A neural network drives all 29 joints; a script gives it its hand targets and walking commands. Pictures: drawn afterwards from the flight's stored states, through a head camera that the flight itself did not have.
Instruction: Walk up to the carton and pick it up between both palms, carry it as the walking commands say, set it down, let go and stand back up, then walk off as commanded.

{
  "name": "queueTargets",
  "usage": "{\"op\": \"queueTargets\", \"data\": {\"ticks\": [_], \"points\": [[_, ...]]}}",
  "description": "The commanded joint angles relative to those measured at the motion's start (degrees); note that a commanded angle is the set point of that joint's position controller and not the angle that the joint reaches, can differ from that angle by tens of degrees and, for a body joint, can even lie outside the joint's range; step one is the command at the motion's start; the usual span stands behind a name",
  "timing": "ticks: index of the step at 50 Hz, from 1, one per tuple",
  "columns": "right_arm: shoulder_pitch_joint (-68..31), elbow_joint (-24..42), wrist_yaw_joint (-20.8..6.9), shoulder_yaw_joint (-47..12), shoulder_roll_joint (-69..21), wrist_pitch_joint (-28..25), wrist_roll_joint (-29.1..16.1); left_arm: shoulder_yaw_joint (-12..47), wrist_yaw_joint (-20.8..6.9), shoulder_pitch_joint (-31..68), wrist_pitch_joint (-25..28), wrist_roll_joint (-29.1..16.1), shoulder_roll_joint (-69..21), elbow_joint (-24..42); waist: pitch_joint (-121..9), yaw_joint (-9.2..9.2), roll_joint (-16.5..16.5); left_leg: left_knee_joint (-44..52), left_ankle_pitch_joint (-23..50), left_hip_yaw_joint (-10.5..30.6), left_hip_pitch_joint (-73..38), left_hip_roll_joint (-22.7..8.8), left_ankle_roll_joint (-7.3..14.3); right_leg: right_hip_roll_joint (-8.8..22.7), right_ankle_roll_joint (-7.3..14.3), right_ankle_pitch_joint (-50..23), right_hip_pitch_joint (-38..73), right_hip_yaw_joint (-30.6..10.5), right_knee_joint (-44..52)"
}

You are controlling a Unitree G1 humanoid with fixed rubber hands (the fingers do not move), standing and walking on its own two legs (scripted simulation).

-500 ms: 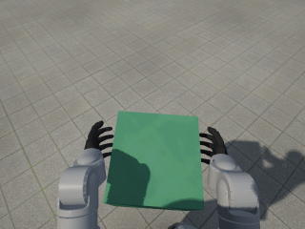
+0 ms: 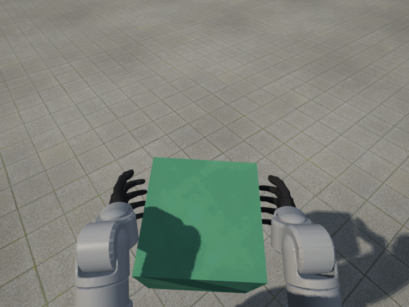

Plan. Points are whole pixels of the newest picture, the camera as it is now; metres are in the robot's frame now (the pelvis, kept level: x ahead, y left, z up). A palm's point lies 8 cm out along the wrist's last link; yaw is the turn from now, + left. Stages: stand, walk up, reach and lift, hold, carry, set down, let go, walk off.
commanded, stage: carry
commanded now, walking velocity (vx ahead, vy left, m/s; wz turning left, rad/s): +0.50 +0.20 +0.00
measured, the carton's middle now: (201, 227) +0.28 +0.02 +0.01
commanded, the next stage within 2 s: none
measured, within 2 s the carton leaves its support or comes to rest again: neither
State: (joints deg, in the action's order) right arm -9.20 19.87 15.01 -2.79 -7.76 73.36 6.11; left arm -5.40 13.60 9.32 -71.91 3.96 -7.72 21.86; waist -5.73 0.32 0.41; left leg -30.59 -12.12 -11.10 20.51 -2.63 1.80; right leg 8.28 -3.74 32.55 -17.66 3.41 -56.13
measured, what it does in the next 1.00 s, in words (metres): walks ahead: right foot, then left foot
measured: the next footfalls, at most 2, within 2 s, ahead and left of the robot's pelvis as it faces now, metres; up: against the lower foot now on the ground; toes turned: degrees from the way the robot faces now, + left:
right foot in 0.14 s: +0.17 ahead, -0.05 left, +0.00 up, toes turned -7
left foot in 0.50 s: +0.47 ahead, +0.26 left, +0.00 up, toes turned +11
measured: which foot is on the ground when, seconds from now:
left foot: down 0.00-0.16, up 0.18-0.48, down 0.50-0.90, up 0.92-1.00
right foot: up 0.00-0.12, down 0.14-0.50, up 0.52-0.80, down 0.82-1.00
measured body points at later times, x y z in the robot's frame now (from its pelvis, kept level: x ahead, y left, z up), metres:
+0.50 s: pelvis +0.32 +0.12 -0.01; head +0.34 +0.10 +0.44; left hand +0.59 +0.29 +0.11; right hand +0.61 +0.00 +0.09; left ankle +0.43 +0.25 -0.73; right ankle +0.13 -0.05 -0.72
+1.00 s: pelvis +0.62 +0.22 +0.01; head +0.64 +0.21 +0.46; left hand +0.89 +0.40 +0.10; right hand +0.91 +0.11 +0.09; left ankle +0.54 +0.33 -0.66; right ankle +0.62 +0.11 -0.73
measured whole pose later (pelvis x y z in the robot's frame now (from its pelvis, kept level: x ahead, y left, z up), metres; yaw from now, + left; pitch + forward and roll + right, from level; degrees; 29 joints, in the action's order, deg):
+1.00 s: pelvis +0.62 +0.22 +0.01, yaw +6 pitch +4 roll +2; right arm -8.6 23.3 14.6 0.2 -7.6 72.0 5.2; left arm -3.3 13.2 10.8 -68.5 4.4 -8.0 20.0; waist -2.7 0.3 -0.2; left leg -55.7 -20.8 -2.5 23.9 0.5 -0.8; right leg 6.0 0.4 12.4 -15.4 10.9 -25.2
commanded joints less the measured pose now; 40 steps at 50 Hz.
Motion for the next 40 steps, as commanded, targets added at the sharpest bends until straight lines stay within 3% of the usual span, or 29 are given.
{"op": "queueTargets", "data": {"ticks": [1, 2, 4, 6, 7, 8, 9, 10, 11, 13, 14, 16, 20, 21, 22, 23, 24, 25, 26, 27, 28, 29, 31, 33, 34, 36, 37, 39, 40], "points": [[-26.98, 14.30, -13.06, -27.75, -59.69, -5.05, -21.40, 37.37, -14.92, 28.12, 2.14, -22.76, -60.11, 9.76, -14.56, -1.69, -6.37, 15.46, 11.18, 17.98, -25.80, -14.08, 9.01, -1.97, 2.61, -5.54, -16.41, 0.47, 7.27], [-28.71, 16.24, -13.24, -29.00, -60.28, -5.93, -22.27, 36.93, -14.80, 26.21, 2.73, -22.07, -61.29, 8.74, -14.82, -1.68, -9.53, 14.79, 14.86, 16.26, -26.59, -13.80, 9.05, -2.25, 2.99, -7.15, -13.82, 1.12, 14.55], [-27.44, 17.54, -13.30, -29.35, -59.52, -6.83, -22.91, 36.25, -14.12, 23.86, 4.00, -21.56, -60.58, 10.14, -19.37, -1.60, -10.37, 11.68, 20.17, 13.01, -27.83, -12.63, 9.55, -4.41, 3.38, -11.87, -7.32, 3.60, 24.47], [-27.95, 18.77, -13.81, -31.47, -59.99, -7.23, -24.36, 34.90, -13.34, 19.27, 5.11, -19.54, -61.18, 10.00, -23.38, 0.84, -5.47, -0.06, 27.36, 3.05, -15.32, -6.46, 3.29, -2.80, 6.03, -27.04, 16.34, 1.95, 35.68], [-28.53, 17.88, -14.19, -31.63, -59.70, -6.77, -24.55, 34.63, -13.03, 19.82, 5.23, -19.21, -60.18, 10.54, -26.04, 2.36, 0.29, -7.31, 21.10, 2.22, -2.26, -3.89, 0.50, 6.05, 9.26, -27.82, 30.47, -7.74, 35.67], [-27.08, 17.02, -14.21, -31.78, -59.02, -6.11, -24.40, 34.06, -12.75, 18.65, 4.96, -18.40, -58.61, 9.00, -24.66, 2.43, 13.28, -16.74, -4.06, 2.81, 15.49, 2.22, -0.71, 17.72, 14.24, -33.31, 41.47, -25.27, 39.03], [-28.80, 19.92, -14.78, -34.28, -57.12, -5.38, -25.88, 33.09, -11.98, 14.86, 5.18, -16.08, -57.57, 7.44, -23.06, 1.93, 16.68, -25.50, -16.72, 9.10, 21.81, 3.45, -0.95, 21.16, 18.91, -50.93, 44.10, -33.59, 38.30], [-30.71, 20.09, -15.13, -35.50, -57.63, -5.27, -27.35, 31.49, -11.73, 14.57, 5.58, -15.07, -57.79, 7.40, -22.84, 2.08, 11.94, -29.07, -16.05, 11.98, 23.91, 0.98, -1.10, 20.03, 18.94, -60.79, 46.59, -29.16, 35.18], [-29.81, 17.63, -14.78, -35.13, -56.88, -4.90, -26.39, 30.02, -11.93, 12.83, 5.08, -14.86, -57.52, 4.81, -20.53, 2.07, 10.61, -26.67, -14.19, 11.86, 26.33, -0.43, -1.31, 18.94, 16.21, -63.90, 46.98, -22.53, 34.82], [-27.25, 17.03, -14.72, -33.81, -58.12, -5.58, -25.71, 32.79, -12.36, 16.79, 5.54, -17.18, -58.84, 9.22, -18.96, 2.02, 5.96, -20.88, -9.99, 10.50, 26.55, -0.33, -2.29, 14.70, 12.27, -60.10, 47.96, -13.82, 35.91], [-27.26, 18.23, -14.59, -33.42, -58.40, -6.15, -25.37, 34.50, -12.77, 19.19, 5.74, -18.81, -59.58, 10.92, -16.67, 2.15, 8.49, -17.37, -9.87, 9.34, 26.54, 0.12, -2.68, 14.33, 11.94, -59.96, 46.49, -12.93, 36.48], [-23.71, 13.87, -13.76, -30.88, -58.93, -5.87, -22.26, 36.04, -13.29, 22.08, 5.20, -20.73, -58.17, 12.56, -12.87, 1.90, 8.10, -10.41, -5.26, 6.13, 21.37, 1.23, -3.05, 12.27, 10.43, -62.67, 39.92, -8.66, 37.79], [-20.00, 14.86, -12.29, -28.10, -56.03, -6.15, -18.88, 38.06, -14.25, 20.91, 4.04, -22.69, -55.24, 13.00, -12.15, 1.02, 10.48, 5.22, 5.42, -2.92, 3.12, 6.44, -1.38, 7.50, 5.51, -71.49, 30.18, 3.74, 35.40], [-20.41, 16.34, -12.07, -28.68, -55.30, -5.97, -19.14, 37.50, -14.41, 19.55, 3.73, -22.76, -54.35, 12.69, -13.39, 0.82, 14.20, 7.73, 10.42, -4.68, -1.76, 7.59, -1.42, 7.24, 4.74, -73.63, 27.98, 5.09, 32.70], [-20.71, 15.66, -12.15, -28.92, -56.00, -5.61, -19.47, 37.56, -14.39, 20.53, 3.54, -22.79, -53.74, 13.72, -15.24, -0.16, 12.49, 8.99, 13.75, -4.92, -10.54, 7.71, -0.53, 5.13, 3.70, -72.78, 23.96, 6.79, 27.68], [-20.96, 16.05, -12.22, -28.46, -54.63, -5.06, -19.49, 37.49, -14.31, 19.96, 2.84, -22.06, -54.04, 12.00, -19.60, -1.39, 8.70, 7.17, 12.67, -4.11, -22.30, 7.05, 1.46, 4.07, 2.53, -64.62, 17.00, 7.58, 19.71], [-20.23, 14.89, -12.16, -28.28, -53.73, -4.43, -19.65, 36.86, -14.10, 21.39, 2.57, -21.29, -51.59, 13.18, -22.42, -3.11, 5.95, 4.87, 9.55, 3.73, -35.16, 0.60, 4.47, 2.29, 1.75, -52.20, 4.58, 7.02, 7.75], [-19.01, 13.41, -12.00, -27.02, -50.48, -3.83, -18.73, 36.51, -14.13, 19.12, 1.54, -20.40, -50.84, 10.75, -24.33, -1.97, -10.29, 7.31, 9.71, 24.50, -43.26, -14.95, 8.38, -3.43, 0.37, -9.61, -10.09, 6.18, -5.53], [-17.85, 10.43, -11.75, -26.23, -50.19, -3.44, -18.16, 36.67, -14.11, 20.67, 1.17, -20.39, -49.44, 10.41, -20.57, -1.55, -12.89, 11.93, 19.79, 36.06, -40.14, -20.16, 10.99, -6.16, 1.46, 1.62, -16.42, 1.84, -13.00], [-20.81, 11.59, -11.90, -26.05, -52.40, -3.69, -19.09, 37.39, -14.11, 21.67, 0.94, -21.12, -51.98, 10.41, -20.71, -1.87, -13.01, 11.32, 22.36, 34.26, -41.96, -19.15, 13.47, -4.52, 2.07, 0.58, -20.24, -0.48, -16.49], [-23.29, 12.97, -12.37, -27.78, -54.02, -3.65, -20.00, 37.11, -14.53, 20.77, 0.79, -20.95, -53.61, 7.96, -18.77, -1.58, -5.74, 11.40, 22.96, 30.72, -35.35, -18.49, 12.41, -2.13, 2.44, -3.56, -19.06, -2.82, -15.92], [-25.63, 13.85, -12.92, -28.34, -56.49, -4.33, -20.90, 37.87, -14.52, 24.44, 1.48, -21.47, -55.74, 9.82, -16.39, -1.39, -4.69, 11.96, 22.91, 24.93, -31.76, -16.74, 10.68, -0.44, 2.32, -6.94, -18.39, -2.59, -12.78], [-26.18, 14.14, -13.90, -29.20, -60.79, -5.41, -22.29, 37.92, -15.13, 25.27, 2.79, -22.30, -60.51, 10.00, -16.82, -1.47, -3.81, 14.48, 20.03, 19.04, -27.87, -13.29, 9.24, -0.21, 2.53, -8.81, -14.34, -2.50, -2.46], [-28.11, 16.12, -14.30, -29.52, -62.01, -6.59, -22.83, 38.45, -14.99, 27.23, 3.95, -22.28, -62.66, 10.73, -16.32, -1.72, -8.07, 17.01, 16.67, 17.41, -27.20, -13.81, 10.75, -1.82, 2.33, -8.70, -12.57, 0.88, 7.64], [-28.43, 16.88, -14.36, -30.36, -61.61, -6.82, -23.37, 37.27, -14.81, 24.62, 4.45, -21.59, -62.66, 9.79, -17.22, -1.58, -6.64, 17.03, 14.92, 16.02, -26.37, -13.68, 11.34, -1.61, 2.55, -9.18, -10.61, 0.92, 11.07], [-26.50, 16.53, -14.73, -31.13, -61.37, -7.20, -23.77, 36.68, -14.21, 22.51, 5.20, -20.55, -62.14, 9.58, -17.81, -1.67, -7.45, 15.62, 21.56, 14.11, -27.74, -12.93, 11.18, -2.30, 3.06, -13.10, -9.76, 2.06, 17.95], [-26.61, 17.16, -14.67, -31.75, -61.07, -7.10, -23.81, 35.87, -14.07, 21.63, 5.46, -19.99, -61.25, 10.37, -17.94, -1.45, -5.31, 14.40, 22.95, 11.47, -25.92, -12.23, 10.81, -2.71, 3.14, -15.21, -6.35, 2.92, 21.08], [-27.01, 17.64, -14.55, -32.13, -58.42, -6.55, -23.92, 34.25, -13.56, 18.98, 5.27, -18.00, -59.44, 8.13, -18.01, -0.83, -2.14, 11.15, 24.02, 7.86, -22.95, -10.00, 7.53, -3.86, 4.23, -24.68, 0.07, 5.04, 28.86], [-28.46, 17.77, -14.67, -32.37, -57.89, -6.21, -24.20, 34.03, -13.44, 18.75, 4.98, -17.47, -59.34, 7.84, -17.86, 0.36, -1.36, 5.97, 26.67, 4.59, -16.32, -7.77, 4.11, -3.28, 5.65, -28.14, 10.10, 4.60, 32.67]]}}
